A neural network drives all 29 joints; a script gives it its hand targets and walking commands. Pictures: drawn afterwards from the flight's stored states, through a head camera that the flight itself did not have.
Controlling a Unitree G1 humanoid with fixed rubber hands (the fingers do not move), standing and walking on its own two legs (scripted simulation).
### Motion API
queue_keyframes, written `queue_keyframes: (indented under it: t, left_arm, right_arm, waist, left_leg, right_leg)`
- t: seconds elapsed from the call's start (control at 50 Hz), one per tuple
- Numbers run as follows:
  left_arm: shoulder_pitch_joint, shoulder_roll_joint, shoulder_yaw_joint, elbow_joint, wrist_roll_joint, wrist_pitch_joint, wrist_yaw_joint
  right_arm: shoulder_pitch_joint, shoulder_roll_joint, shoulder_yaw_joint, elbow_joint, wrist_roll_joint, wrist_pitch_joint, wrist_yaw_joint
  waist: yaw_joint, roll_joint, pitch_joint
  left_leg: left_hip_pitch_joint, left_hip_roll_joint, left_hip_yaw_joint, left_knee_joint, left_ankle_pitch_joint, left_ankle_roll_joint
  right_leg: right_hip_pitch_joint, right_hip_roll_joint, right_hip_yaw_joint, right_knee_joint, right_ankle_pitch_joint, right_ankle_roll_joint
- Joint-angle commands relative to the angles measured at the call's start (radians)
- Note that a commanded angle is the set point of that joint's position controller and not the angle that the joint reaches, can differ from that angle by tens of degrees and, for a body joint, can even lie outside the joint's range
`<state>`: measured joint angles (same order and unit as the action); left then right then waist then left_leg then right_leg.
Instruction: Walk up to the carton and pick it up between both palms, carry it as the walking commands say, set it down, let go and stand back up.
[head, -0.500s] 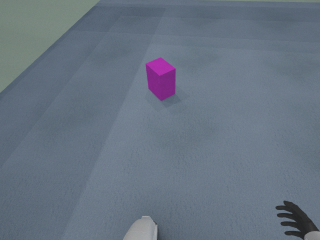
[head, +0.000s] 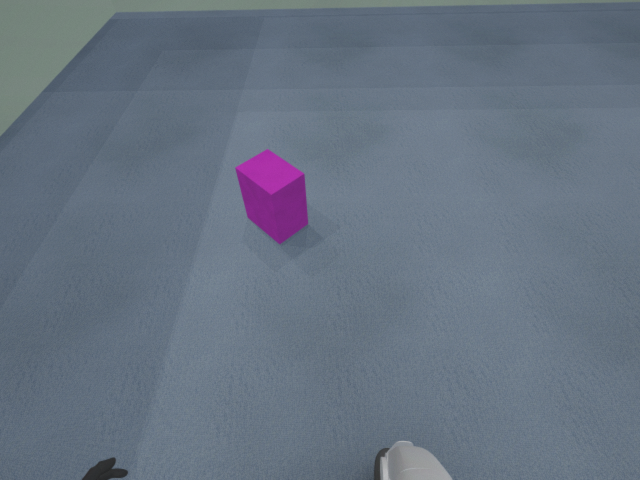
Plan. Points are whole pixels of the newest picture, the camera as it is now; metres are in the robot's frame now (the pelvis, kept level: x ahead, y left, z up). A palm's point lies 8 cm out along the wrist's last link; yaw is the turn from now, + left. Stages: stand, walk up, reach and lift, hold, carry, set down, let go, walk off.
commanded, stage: walk up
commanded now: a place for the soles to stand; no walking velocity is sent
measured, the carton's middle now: (273, 197) +1.23 +0.17 -0.63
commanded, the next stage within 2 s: none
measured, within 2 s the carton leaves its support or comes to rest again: neither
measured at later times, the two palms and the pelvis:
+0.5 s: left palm (51, 441) +0.21 +0.38 -0.09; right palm (513, 320) +0.33 -0.29 -0.07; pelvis +0.20 +0.03 -0.01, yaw +1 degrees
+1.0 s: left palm (78, 284) +0.45 +0.42 -0.08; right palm (461, 299) +0.40 -0.24 -0.13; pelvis +0.37 +0.08 -0.02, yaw -1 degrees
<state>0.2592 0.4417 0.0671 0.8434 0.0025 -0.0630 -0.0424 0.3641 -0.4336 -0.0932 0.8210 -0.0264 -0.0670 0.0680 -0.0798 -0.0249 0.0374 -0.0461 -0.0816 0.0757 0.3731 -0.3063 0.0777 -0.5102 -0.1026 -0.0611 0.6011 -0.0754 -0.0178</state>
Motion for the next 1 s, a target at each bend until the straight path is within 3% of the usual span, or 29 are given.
queue_keyframes:
  t: [0.0, 0.02, 0.04, 0.06, 0.08, 0.1, 0.16, 0.28, 0.36, 0.42, 0.46, 0.48, 0.5, 0.52, 0.54, 0.56, 0.6, 0.64, 0.7, 0.72, 0.78, 0.8, 0.84, 0.86, 0.88, 0.9, 0.92, 0.94, 0.98]
  left_arm:
    - [0.081, 0.191, 0.058, -0.040, 0.004, -0.040, 0.021]
    - [0.227, 0.248, 0.081, -0.018, 0.009, -0.048, 0.033]
    - [0.306, 0.327, 0.108, -0.023, 0.004, -0.051, 0.046]
    - [0.262, 0.333, 0.099, -0.045, -0.002, -0.047, 0.047]
    - [0.206, 0.302, 0.090, -0.070, -0.010, -0.050, 0.052]
    - [0.128, 0.258, 0.079, -0.091, -0.022, -0.054, 0.055]
    - [0.073, 0.237, 0.064, -0.108, -0.013, -0.059, 0.047]
    - [0.034, 0.275, 0.079, -0.122, 0.003, -0.073, 0.036]
    - [0.050, 0.294, 0.085, -0.114, 0.001, -0.073, 0.030]
    - [0.087, 0.294, 0.075, -0.114, -0.002, -0.067, 0.026]
    - [0.097, 0.270, 0.067, -0.109, 0.005, -0.056, 0.032]
    - [0.113, 0.225, 0.047, -0.108, 0.005, -0.056, 0.036]
    - [0.167, 0.146, 0.027, -0.118, -0.007, -0.055, 0.035]
    - [0.168, 0.166, 0.026, -0.111, -0.002, -0.045, 0.038]
    - [0.183, 0.221, 0.036, -0.090, 0.010, -0.039, 0.041]
    - [0.162, 0.241, 0.032, -0.080, 0.011, -0.035, 0.040]
    - [0.158, 0.229, 0.035, -0.062, -0.003, -0.035, 0.034]
    - [0.179, 0.223, 0.039, -0.045, -0.009, -0.032, 0.029]
    - [0.156, 0.197, 0.043, -0.057, 0.000, -0.027, 0.023]
    - [0.130, 0.187, 0.040, -0.066, 0.006, -0.031, 0.020]
    - [0.115, 0.186, 0.053, -0.060, 0.010, -0.040, 0.017]
    - [0.121, 0.177, 0.056, -0.053, 0.009, -0.043, 0.019]
    - [0.177, 0.220, 0.075, -0.031, 0.015, -0.050, 0.025]
    - [0.245, 0.250, 0.090, -0.024, 0.014, -0.052, 0.034]
    - [0.322, 0.310, 0.112, -0.015, 0.024, -0.060, 0.048]
    - [0.297, 0.350, 0.111, -0.056, 0.021, -0.064, 0.053]
    - [0.236, 0.328, 0.099, -0.087, 0.011, -0.063, 0.055]
    - [0.191, 0.315, 0.094, -0.084, 0.000, -0.063, 0.052]
    - [0.144, 0.275, 0.082, -0.098, -0.009, -0.063, 0.045]
  right_arm:
    - [-0.038, -0.212, -0.049, -0.093, 0.009, -0.014, -0.020]
    - [-0.029, -0.168, -0.029, -0.114, 0.009, -0.014, -0.021]
    - [0.023, -0.110, -0.007, -0.118, 0.010, -0.019, -0.018]
    - [-0.007, -0.196, -0.022, -0.107, 0.001, -0.018, -0.033]
    - [-0.056, -0.221, -0.026, -0.117, -0.004, -0.017, -0.035]
    - [-0.050, -0.216, -0.026, -0.095, -0.005, -0.007, -0.027]
    - [-0.039, -0.190, -0.030, -0.078, 0.007, 0.015, 0.001]
    - [-0.098, -0.164, -0.030, -0.067, 0.002, 0.031, 0.036]
    - [-0.194, -0.167, -0.040, -0.084, -0.003, 0.030, 0.047]
    - [-0.206, -0.186, -0.050, -0.083, -0.005, 0.022, 0.040]
    - [-0.083, -0.201, -0.059, -0.036, 0.000, 0.014, 0.028]
    - [0.016, -0.239, -0.077, -0.021, -0.010, 0.008, 0.014]
    - [0.081, -0.313, -0.097, -0.028, -0.023, -0.001, -0.002]
    - [0.024, -0.319, -0.092, -0.074, -0.003, -0.010, -0.008]
    - [-0.026, -0.329, -0.087, -0.091, 0.011, -0.013, -0.012]
    - [-0.052, -0.293, -0.083, -0.094, 0.022, -0.012, -0.013]
    - [-0.061, -0.251, -0.062, -0.089, 0.027, -0.008, -0.018]
    - [-0.094, -0.235, -0.053, -0.093, 0.020, -0.005, -0.017]
    - [-0.079, -0.228, -0.050, -0.114, 0.006, -0.001, -0.011]
    - [-0.081, -0.228, -0.046, -0.117, 0.008, -0.002, -0.009]
    - [-0.102, -0.234, -0.047, -0.129, 0.007, 0.005, 0.003]
    - [-0.114, -0.237, -0.047, -0.131, 0.007, 0.009, 0.005]
    - [-0.128, -0.204, -0.034, -0.137, 0.008, 0.011, 0.008]
    - [-0.125, -0.173, -0.019, -0.140, 0.009, 0.012, 0.007]
    - [-0.098, -0.126, -0.002, -0.144, 0.011, 0.008, 0.008]
    - [-0.060, -0.143, -0.003, -0.140, -0.001, 0.012, 0.000]
    - [-0.067, -0.206, -0.020, -0.123, -0.001, 0.013, -0.011]
    - [-0.064, -0.222, -0.026, -0.118, -0.006, 0.017, -0.007]
    - [-0.053, -0.223, -0.029, -0.091, 0.001, 0.012, -0.007]
  waist:
    - [0.109, -0.007, -0.080]
    - [0.192, -0.133, -0.172]
    - [0.206, -0.298, -0.269]
    - [0.184, -0.109, -0.211]
    - [0.179, -0.018, -0.127]
    - [0.144, 0.045, -0.112]
    - [0.085, -0.013, -0.001]
    - [0.083, -0.133, 0.061]
    - [0.099, -0.156, 0.092]
    - [0.098, -0.060, 0.053]
    - [0.045, 0.030, -0.008]
    - [-0.010, 0.143, -0.060]
    - [-0.041, 0.387, -0.128]
    - [-0.017, 0.307, -0.048]
    - [0.005, 0.221, -0.036]
    - [0.014, 0.173, -0.022]
    - [0.035, 0.188, -0.008]
    - [0.056, 0.214, 0.002]
    - [0.051, 0.244, 0.005]
    - [0.046, 0.196, 0.023]
    - [0.049, 0.188, 0.017]
    - [0.070, 0.136, 0.023]
    - [0.122, 0.082, 0.002]
    - [0.166, -0.039, -0.019]
    - [0.216, -0.228, -0.066]
    - [0.184, -0.220, -0.041]
    - [0.150, -0.067, 0.019]
    - [0.131, -0.038, 0.026]
    - [0.115, -0.074, 0.048]
  left_leg:
    - [-0.134, 0.251, -0.103, 0.204, 0.532, 0.011]
    - [-0.317, 0.177, -0.027, 0.471, 0.390, -0.029]
    - [-0.596, 0.038, -0.030, 0.737, -0.181, -0.063]
    - [-0.680, 0.064, -0.170, 0.828, -0.227, -0.042]
    - [-0.706, 0.094, -0.209, 0.854, -0.154, -0.043]
    - [-0.653, 0.129, -0.223, 0.807, -0.084, -0.043]
    - [-0.544, 0.160, -0.171, 0.674, -0.027, -0.064]
    - [-0.466, 0.193, -0.092, 0.453, 0.142, -0.111]
    - [-0.379, 0.190, -0.051, 0.312, 0.203, -0.100]
    - [-0.308, 0.168, -0.056, 0.232, 0.116, -0.065]
    - [-0.140, 0.120, -0.033, 0.170, 0.011, -0.037]
    - [-0.032, 0.174, -0.124, 0.069, -0.152, -0.002]
    - [0.094, 0.394, -0.471, -0.083, -0.365, 0.080]
    - [0.069, 0.448, -0.666, -0.162, -0.417, 0.104]
    - [0.048, 0.460, -0.644, -0.150, -0.350, 0.134]
    - [0.004, 0.427, -0.556, -0.124, -0.229, 0.127]
    - [-0.072, 0.333, -0.376, -0.083, 0.012, 0.102]
    - [-0.165, 0.263, -0.254, -0.077, 0.034, 0.109]
    - [-0.175, 0.297, -0.256, -0.099, -0.080, 0.171]
    - [-0.211, 0.321, -0.276, -0.120, -0.127, 0.175]
    - [-0.286, 0.303, -0.253, -0.103, -0.141, 0.145]
    - [-0.337, 0.313, -0.251, -0.079, -0.180, 0.134]
    - [-0.466, 0.262, -0.185, 0.038, -0.256, 0.081]
    - [-0.535, 0.207, -0.128, 0.196, -0.230, 0.050]
    - [-0.707, 0.107, -0.045, 0.482, -0.199, -0.005]
    - [-0.769, 0.082, -0.078, 0.681, -0.205, -0.030]
    - [-0.752, 0.119, -0.154, 0.733, -0.175, -0.025]
    - [-0.712, 0.158, -0.183, 0.710, -0.109, -0.028]
    - [-0.642, 0.177, -0.169, 0.624, -0.104, -0.041]
  right_leg:
    - [0.359, 0.064, -0.003, -0.135, -0.098, -0.054]
    - [0.612, -0.036, 0.122, -0.213, -0.184, -0.110]
    - [0.864, -0.350, 0.580, -0.237, -0.260, -0.216]
    - [0.811, -0.378, 0.693, -0.282, -0.295, -0.253]
    - [0.718, -0.370, 0.616, -0.288, -0.265, -0.262]
    - [0.638, -0.305, 0.474, -0.268, -0.172, -0.247]
    - [0.349, -0.220, 0.277, -0.344, -0.216, -0.213]
    - [0.182, -0.148, 0.129, -0.417, -0.357, -0.187]
    - [0.109, -0.136, 0.109, -0.415, -0.430, -0.152]
    - [0.143, -0.162, 0.139, -0.309, -0.399, -0.155]
    - [0.116, -0.126, 0.099, -0.119, -0.361, -0.129]
    - [0.065, -0.056, 0.006, 0.104, -0.267, -0.100]
    - [-0.093, 0.052, -0.047, 0.393, -0.370, -0.054]
    - [-0.226, 0.093, 0.059, 0.527, -0.416, -0.030]
    - [-0.214, 0.047, 0.088, 0.555, -0.381, -0.020]
    - [-0.196, 0.003, 0.090, 0.531, -0.343, -0.011]
    - [-0.105, -0.019, 0.097, 0.432, -0.320, -0.004]
    - [-0.015, 0.001, 0.041, 0.345, -0.298, 0.009]
    - [-0.007, 0.010, 0.004, 0.214, -0.302, 0.011]
    - [0.007, 0.007, 0.005, 0.169, -0.269, 0.003]
    - [0.145, 0.041, -0.020, 0.053, -0.164, 0.000]
    - [0.217, 0.054, -0.033, -0.003, -0.117, -0.009]
    - [0.387, 0.068, -0.004, -0.021, -0.119, -0.034]
    - [0.500, 0.044, 0.066, -0.109, -0.230, -0.061]
    - [0.647, -0.156, 0.377, -0.234, -0.526, -0.133]
    - [0.603, -0.332, 0.701, -0.392, -0.715, -0.217]
    - [0.547, -0.346, 0.684, -0.379, -0.657, -0.242]
    - [0.497, -0.302, 0.600, -0.355, -0.560, -0.252]
    - [0.381, -0.250, 0.467, -0.344, -0.393, -0.231]
